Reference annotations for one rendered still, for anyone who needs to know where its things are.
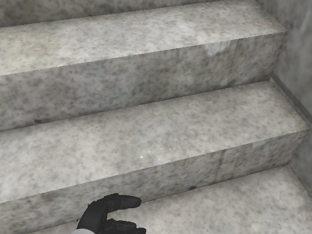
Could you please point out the left robot hand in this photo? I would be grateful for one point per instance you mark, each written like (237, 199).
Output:
(95, 216)

